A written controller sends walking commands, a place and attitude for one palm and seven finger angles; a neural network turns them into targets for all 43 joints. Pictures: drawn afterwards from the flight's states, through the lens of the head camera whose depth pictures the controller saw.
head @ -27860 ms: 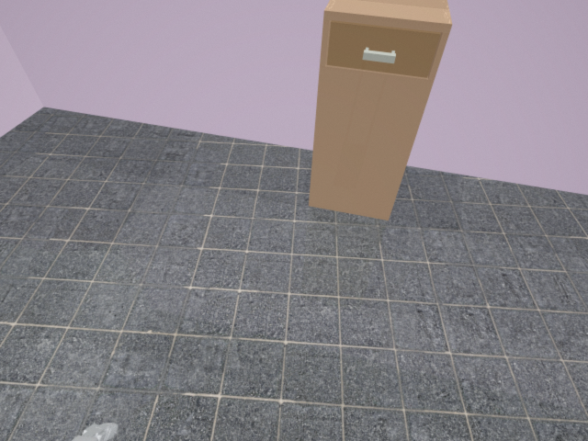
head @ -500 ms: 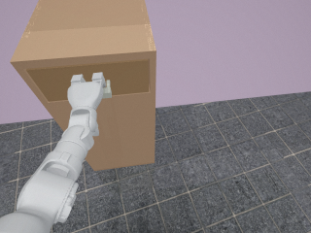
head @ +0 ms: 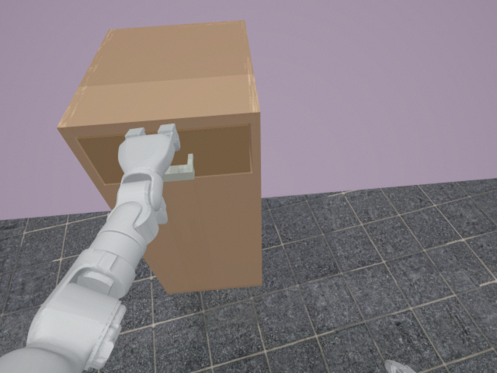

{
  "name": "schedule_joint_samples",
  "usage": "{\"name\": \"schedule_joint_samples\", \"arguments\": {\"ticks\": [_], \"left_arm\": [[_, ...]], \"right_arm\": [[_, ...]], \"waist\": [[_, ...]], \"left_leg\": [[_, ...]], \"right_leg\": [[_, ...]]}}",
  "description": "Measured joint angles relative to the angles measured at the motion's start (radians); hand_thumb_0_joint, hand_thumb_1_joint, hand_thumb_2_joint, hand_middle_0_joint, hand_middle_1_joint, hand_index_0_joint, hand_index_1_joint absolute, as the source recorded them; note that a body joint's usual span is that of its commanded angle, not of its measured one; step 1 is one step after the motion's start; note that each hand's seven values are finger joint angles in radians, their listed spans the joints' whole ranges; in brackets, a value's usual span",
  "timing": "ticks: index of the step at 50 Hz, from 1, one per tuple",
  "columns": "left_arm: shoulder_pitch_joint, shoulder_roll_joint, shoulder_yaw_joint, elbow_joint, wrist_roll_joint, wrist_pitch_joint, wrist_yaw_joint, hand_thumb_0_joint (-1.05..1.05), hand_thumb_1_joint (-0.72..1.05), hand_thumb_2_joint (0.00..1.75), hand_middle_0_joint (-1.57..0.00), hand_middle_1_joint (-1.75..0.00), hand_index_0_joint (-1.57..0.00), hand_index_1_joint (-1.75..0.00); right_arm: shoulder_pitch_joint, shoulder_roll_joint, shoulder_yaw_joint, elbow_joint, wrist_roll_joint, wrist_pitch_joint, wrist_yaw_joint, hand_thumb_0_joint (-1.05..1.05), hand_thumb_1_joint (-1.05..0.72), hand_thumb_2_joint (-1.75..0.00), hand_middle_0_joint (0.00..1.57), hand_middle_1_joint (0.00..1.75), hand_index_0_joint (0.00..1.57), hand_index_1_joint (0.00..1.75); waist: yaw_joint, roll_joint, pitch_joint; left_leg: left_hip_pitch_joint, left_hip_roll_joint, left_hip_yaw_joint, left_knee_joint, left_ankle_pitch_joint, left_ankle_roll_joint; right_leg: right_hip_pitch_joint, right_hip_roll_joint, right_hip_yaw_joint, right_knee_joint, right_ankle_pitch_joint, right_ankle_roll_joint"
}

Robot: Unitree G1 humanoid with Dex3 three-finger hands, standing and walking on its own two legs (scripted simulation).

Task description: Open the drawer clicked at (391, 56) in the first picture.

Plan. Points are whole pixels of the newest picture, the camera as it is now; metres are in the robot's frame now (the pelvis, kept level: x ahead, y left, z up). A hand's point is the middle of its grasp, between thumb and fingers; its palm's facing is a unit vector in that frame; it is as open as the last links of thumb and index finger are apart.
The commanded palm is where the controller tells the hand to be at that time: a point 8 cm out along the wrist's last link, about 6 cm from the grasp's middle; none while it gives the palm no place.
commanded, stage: lift the fingers back up to retry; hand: left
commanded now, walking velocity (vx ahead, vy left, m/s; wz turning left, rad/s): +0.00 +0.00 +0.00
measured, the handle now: (170, 166) +0.52 +0.18 +0.01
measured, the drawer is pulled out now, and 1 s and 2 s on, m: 0.00 0.00 0.00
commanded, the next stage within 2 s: re-aim the fingers above the handle in 0.08 s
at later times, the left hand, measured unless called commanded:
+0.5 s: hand (152, 181) +0.43 +0.19 +0.07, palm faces -0.05 -0.03 -1.00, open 13.9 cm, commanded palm +0.41 +0.18 +0.13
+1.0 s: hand (157, 190) +0.42 +0.18 +0.06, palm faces -0.09 -0.05 -0.99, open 13.9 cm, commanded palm +0.41 +0.18 +0.13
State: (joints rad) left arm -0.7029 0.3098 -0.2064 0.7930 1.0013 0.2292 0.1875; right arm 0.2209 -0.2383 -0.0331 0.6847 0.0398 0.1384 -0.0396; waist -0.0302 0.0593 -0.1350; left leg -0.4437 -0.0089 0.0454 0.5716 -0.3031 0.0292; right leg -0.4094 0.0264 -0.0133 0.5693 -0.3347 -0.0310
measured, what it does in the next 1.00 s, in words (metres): stands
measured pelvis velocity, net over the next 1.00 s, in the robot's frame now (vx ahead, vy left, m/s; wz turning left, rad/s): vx -0.01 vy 0.00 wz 0.02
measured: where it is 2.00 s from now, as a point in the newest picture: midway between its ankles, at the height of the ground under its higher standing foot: outside the picture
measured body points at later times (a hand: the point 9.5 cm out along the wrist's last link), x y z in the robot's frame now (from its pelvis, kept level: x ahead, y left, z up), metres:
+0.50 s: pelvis -0.01 -0.01 +0.00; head +0.03 -0.04 +0.45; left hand +0.43 +0.18 +0.12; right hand +0.07 -0.28 -0.14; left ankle -0.02 +0.10 -0.73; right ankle -0.04 -0.10 -0.73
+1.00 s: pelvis -0.01 +0.00 +0.00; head +0.03 -0.02 +0.45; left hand +0.42 +0.18 +0.11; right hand +0.09 -0.27 -0.13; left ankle -0.02 +0.10 -0.73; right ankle -0.04 -0.10 -0.73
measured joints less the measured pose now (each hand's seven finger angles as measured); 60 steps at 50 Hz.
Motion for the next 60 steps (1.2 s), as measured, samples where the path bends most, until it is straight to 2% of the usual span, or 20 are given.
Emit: {"name": "schedule_joint_samples", "arguments": {"ticks": [6, 14, 18, 23, 28, 31, 34, 39, 43, 45, 48, 50, 53, 55, 57, 60], "left_arm": [[0.003, 0.01, 0.008, 0.018, 0.006, -0.058, -0.022, -0.01, -0.49, 0.3, -0.32, -1.2, -0.31, -1.2], [0.01, 0.048, 0.051, 0.015, 0.029, -0.124, 0.032, -0.01, -0.49, 0.3, -0.32, -1.2, -0.32, -1.2], [0.009, 0.065, 0.067, 0.029, 0.022, -0.103, 0.048, -0.01, -0.49, 0.3, -0.32, -1.2, -0.32, -1.2], [-0.004, 0.069, 0.048, 0.062, -0.002, -0.07, 0.011, -0.01, -0.49, 0.3, -0.32, -1.2, -0.31, -1.2], [0.006, 0.05, 0.03, 0.034, -0.007, -0.115, -0.017, -0.01, -0.49, 0.3, -0.32, -1.2, -0.31, -1.2], [0.007, 0.038, 0.045, 0.025, 0.011, -0.156, 0.006, -0.01, -0.49, 0.3, -0.32, -1.2, -0.32, -1.2], [-0.001, 0.038, 0.082, 0.034, 0.031, -0.168, 0.051, 0.0, -0.49, 0.3, -0.32, -1.2, -0.32, -1.2], [-0.016, 0.066, 0.121, 0.08, 0.043, -0.094, 0.099, 0.0, -0.49, 0.3, -0.32, -1.2, -0.32, -1.2], [-0.005, 0.087, 0.084, 0.092, 0.012, -0.018, 0.045, 0.0, -0.49, 0.3, -0.32, -1.2, -0.31, -1.2], [0.011, 0.082, 0.048, 0.065, -0.012, -0.011, -0.001, -0.01, -0.49, 0.3, -0.31, -1.2, -0.31, -1.2], [0.036, 0.061, -0.003, 0.005, -0.03, -0.055, -0.054, -0.01, -0.49, 0.3, -0.32, -1.2, -0.31, -1.2], [0.041, 0.041, -0.031, -0.027, -0.025, -0.107, -0.059, -0.01, -0.49, 0.3, -0.32, -1.2, -0.31, -1.2], [0.032, 0.008, -0.034, -0.055, 0.003, -0.18, -0.017, -0.01, -0.49, 0.3, -0.32, -1.2, -0.32, -1.2], [0.013, -0.005, -0.011, -0.047, 0.026, -0.199, 0.039, -0.01, -0.49, 0.3, -0.32, -1.2, -0.32, -1.2], [-0.019, -0.009, 0.021, -0.015, 0.044, -0.175, 0.099, -0.01, -0.49, 0.3, -0.32, -1.2, -0.32, -1.2], [-0.074, -0.001, 0.057, 0.066, 0.055, -0.072, 0.156, 0.0, -0.49, 0.3, -0.32, -1.2, -0.32, -1.2]], "right_arm": [[-0.018, -0.006, 0.009, -0.011, 0.0, -0.01, -0.011, 0.0, -0.9, -0.9, 0.2, 0.3, 0.2, 0.29], [0.002, -0.007, -0.001, 0.006, -0.006, -0.036, -0.018, 0.0, -0.9, -0.9, 0.2, 0.3, 0.2, 0.29], [0.024, -0.011, -0.006, 0.023, -0.005, -0.035, -0.013, 0.0, -0.9, -0.9, 0.2, 0.3, 0.2, 0.29], [0.046, -0.014, -0.005, 0.04, 0.002, -0.029, -0.011, 0.0, -0.9, -0.9, 0.2, 0.3, 0.2, 0.29], [0.056, -0.013, -0.01, 0.039, 0.001, -0.033, -0.016, 0.0, -0.9, -0.9, 0.2, 0.3, 0.2, 0.29], [0.05, -0.013, -0.01, 0.037, -0.003, -0.04, -0.018, 0.0, -0.9, -0.9, 0.2, 0.3, 0.2, 0.29], [0.042, -0.009, -0.007, 0.035, -0.006, -0.045, -0.016, 0.0, -0.9, -0.9, 0.2, 0.3, 0.2, 0.29], [0.038, -0.005, -0.002, 0.034, -0.005, -0.045, -0.004, 0.0, -0.9, -0.9, 0.2, 0.3, 0.2, 0.29], [0.048, -0.007, -0.003, 0.028, 0.004, -0.033, 0.002, 0.0, -0.9, -0.9, 0.2, 0.3, 0.2, 0.29], [0.053, -0.008, -0.008, 0.025, 0.008, -0.03, -0.001, 0.0, -0.9, -0.9, 0.2, 0.3, 0.2, 0.29], [0.049, -0.012, -0.013, 0.022, 0.005, -0.032, -0.011, 0.0, -0.9, -0.9, 0.21, 0.3, 0.2, 0.29], [0.039, -0.014, -0.017, 0.021, 0.001, -0.041, -0.017, 0.0, -0.9, -0.9, 0.21, 0.3, 0.2, 0.29], [0.016, -0.014, -0.019, 0.02, -0.007, -0.055, -0.018, 0.0, -0.9, -0.9, 0.2, 0.3, 0.2, 0.29], [-0.001, -0.01, -0.014, 0.022, -0.01, -0.06, -0.016, 0.0, -0.9, -0.9, 0.2, 0.3, 0.2, 0.29], [-0.015, -0.003, -0.006, 0.026, -0.012, -0.062, -0.01, 0.0, -0.9, -0.9, 0.2, 0.3, 0.2, 0.29], [-0.022, 0.008, 0.008, 0.033, -0.014, -0.052, 0.005, 0.0, -0.9, -0.9, 0.2, 0.3, 0.2, 0.29]], "waist": [[0.002, -0.013, 0.018], [-0.003, -0.016, 0.031], [-0.005, -0.004, 0.025], [-0.013, 0.001, 0.024], [-0.019, -0.002, 0.028], [-0.024, -0.006, 0.029], [-0.029, -0.009, 0.025], [-0.025, -0.007, 0.015], [-0.016, -0.002, 0.01], [-0.01, -0.003, 0.012], [-0.005, -0.007, 0.021], [-0.003, -0.01, 0.029], [-0.003, -0.012, 0.036], [-0.006, -0.013, 0.035], [-0.01, -0.013, 0.032], [-0.011, -0.008, 0.023]], "left_leg": [[0.006, 0.002, -0.008, -0.006, 0.011, -0.009], [-0.014, 0.01, -0.013, 0.002, 0.014, -0.018], [-0.013, 0.012, -0.01, -0.002, 0.015, -0.019], [-0.006, 0.011, -0.012, -0.012, 0.019, -0.018], [-0.005, 0.009, -0.011, -0.012, 0.019, -0.016], [-0.012, 0.01, -0.005, -0.007, 0.017, -0.014], [-0.02, 0.012, 0.005, -0.004, 0.015, -0.013], [-0.021, 0.015, 0.018, -0.012, 0.016, -0.011], [-0.008, 0.012, 0.012, -0.023, 0.019, -0.008], [0.0, 0.008, 0.003, -0.025, 0.02, -0.006], [0.006, 0.0, -0.012, -0.019, 0.018, -0.003], [0.002, -0.005, -0.018, -0.008, 0.015, -0.001], [-0.013, -0.008, -0.015, 0.009, 0.009, 0.002], [-0.024, -0.007, -0.006, 0.016, 0.008, 0.003], [-0.033, -0.006, 0.005, 0.017, 0.008, 0.003], [-0.039, -0.002, 0.019, 0.008, 0.013, 0.002]], "right_leg": [[0.004, 0.002, -0.009, 0.004, 0.002, -0.009], [-0.017, 0.01, -0.013, 0.013, 0.005, -0.019], [-0.017, 0.013, -0.01, 0.008, 0.007, -0.019], [-0.009, 0.011, -0.012, -0.001, 0.01, -0.018], [-0.008, 0.01, -0.011, -0.003, 0.012, -0.016], [-0.018, 0.01, -0.004, 0.004, 0.011, -0.015], [-0.031, 0.012, 0.006, 0.011, 0.011, -0.013], [-0.037, 0.014, 0.019, 0.005, 0.016, -0.01], [-0.018, 0.012, 0.013, -0.014, 0.02, -0.008], [-0.004, 0.008, 0.004, -0.022, 0.021, -0.006], [0.012, 0.001, -0.01, -0.023, 0.016, -0.003], [0.011, -0.004, -0.017, -0.014, 0.011, -0.001], [-0.006, -0.008, -0.014, 0.006, 0.005, 0.001], [-0.023, -0.008, -0.006, 0.019, 0.003, 0.003], [-0.039, -0.006, 0.005, 0.028, 0.004, 0.003], [-0.054, -0.003, 0.019, 0.026, 0.011, 0.004]]}}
